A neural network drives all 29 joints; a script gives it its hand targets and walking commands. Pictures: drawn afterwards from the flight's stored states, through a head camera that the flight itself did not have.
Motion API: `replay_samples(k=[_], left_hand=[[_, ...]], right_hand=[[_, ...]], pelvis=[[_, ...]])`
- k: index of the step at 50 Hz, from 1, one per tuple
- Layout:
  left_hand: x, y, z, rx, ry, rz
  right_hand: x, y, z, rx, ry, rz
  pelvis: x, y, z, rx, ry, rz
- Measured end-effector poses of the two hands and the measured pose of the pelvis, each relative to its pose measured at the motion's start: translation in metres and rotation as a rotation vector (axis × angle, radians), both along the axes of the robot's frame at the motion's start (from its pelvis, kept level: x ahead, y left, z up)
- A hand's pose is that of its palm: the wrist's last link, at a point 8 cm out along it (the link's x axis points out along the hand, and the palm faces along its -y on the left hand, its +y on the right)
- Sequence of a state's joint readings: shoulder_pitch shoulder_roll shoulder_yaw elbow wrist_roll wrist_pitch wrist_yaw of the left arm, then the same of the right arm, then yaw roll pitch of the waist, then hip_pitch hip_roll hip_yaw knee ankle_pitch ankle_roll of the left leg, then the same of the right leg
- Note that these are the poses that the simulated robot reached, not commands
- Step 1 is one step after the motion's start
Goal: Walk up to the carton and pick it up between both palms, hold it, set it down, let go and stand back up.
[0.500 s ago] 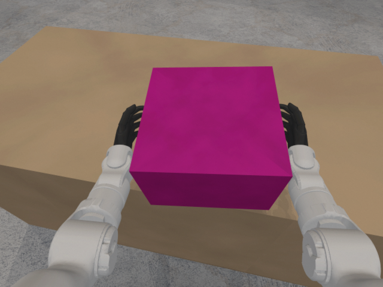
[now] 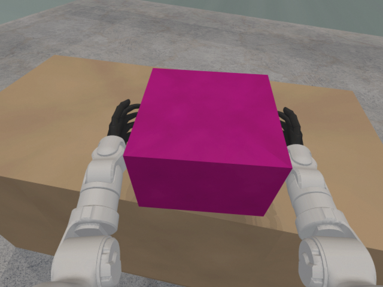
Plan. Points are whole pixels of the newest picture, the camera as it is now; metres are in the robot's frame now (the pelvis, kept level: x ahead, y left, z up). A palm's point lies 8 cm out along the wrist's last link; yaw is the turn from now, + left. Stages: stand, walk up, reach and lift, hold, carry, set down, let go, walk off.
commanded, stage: reach and lift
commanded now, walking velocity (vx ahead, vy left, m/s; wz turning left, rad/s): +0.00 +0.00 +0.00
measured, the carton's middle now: (205, 138) +0.42 -0.01 +0.11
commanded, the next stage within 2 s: hold in 1.50 s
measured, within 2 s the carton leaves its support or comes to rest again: neither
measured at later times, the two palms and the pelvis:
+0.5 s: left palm (124, 145) +0.36 +0.16 +0.13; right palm (303, 159) +0.34 -0.21 +0.12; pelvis -0.02 +0.00 +0.00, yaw -1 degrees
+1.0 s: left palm (111, 145) +0.34 +0.18 +0.15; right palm (298, 150) +0.34 -0.19 +0.15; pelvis -0.02 -0.01 +0.00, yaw +1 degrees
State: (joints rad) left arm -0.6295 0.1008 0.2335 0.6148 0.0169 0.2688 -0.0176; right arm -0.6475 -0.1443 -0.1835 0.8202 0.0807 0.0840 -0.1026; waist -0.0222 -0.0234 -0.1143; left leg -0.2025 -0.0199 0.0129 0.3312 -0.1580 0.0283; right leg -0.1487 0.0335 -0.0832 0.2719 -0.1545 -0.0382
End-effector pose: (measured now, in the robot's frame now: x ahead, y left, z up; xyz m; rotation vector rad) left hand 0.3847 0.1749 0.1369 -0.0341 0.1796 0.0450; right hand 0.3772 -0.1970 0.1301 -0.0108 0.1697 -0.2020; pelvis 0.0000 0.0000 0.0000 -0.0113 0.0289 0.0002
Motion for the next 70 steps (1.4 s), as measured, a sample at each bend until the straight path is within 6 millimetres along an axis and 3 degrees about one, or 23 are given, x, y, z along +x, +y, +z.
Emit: replay_samples(k=[12, 26, 43, 70], left_hand=[[-0.016, -0.005, -0.008, -0.012, 0.032, -0.015], [-0.027, -0.016, -0.002, -0.01, 0.051, -0.023], [-0.038, -0.002, 0.017, -0.019, 0.031, 0.02], [-0.042, -0.002, 0.029, 0.002, 0.047, 0.007]], right_hand=[[-0.022, -0.005, -0.006, -0.011, 0.031, -0.011], [-0.04, -0.015, -0.005, -0.006, 0.049, -0.021], [-0.033, -0.002, 0.018, -0.016, 0.031, 0.018], [-0.042, -0.001, 0.025, -0.002, 0.048, 0.004]], pelvis=[[-0.01, 0.003, 0.001, -0.002, -0.03, -0.002], [-0.017, 0.003, 0.001, 0.0, -0.026, -0.016], [-0.018, -0.007, 0.0, 0.006, -0.053, 0.002], [-0.021, 0.003, 0.0, 0.002, -0.054, -0.017]])
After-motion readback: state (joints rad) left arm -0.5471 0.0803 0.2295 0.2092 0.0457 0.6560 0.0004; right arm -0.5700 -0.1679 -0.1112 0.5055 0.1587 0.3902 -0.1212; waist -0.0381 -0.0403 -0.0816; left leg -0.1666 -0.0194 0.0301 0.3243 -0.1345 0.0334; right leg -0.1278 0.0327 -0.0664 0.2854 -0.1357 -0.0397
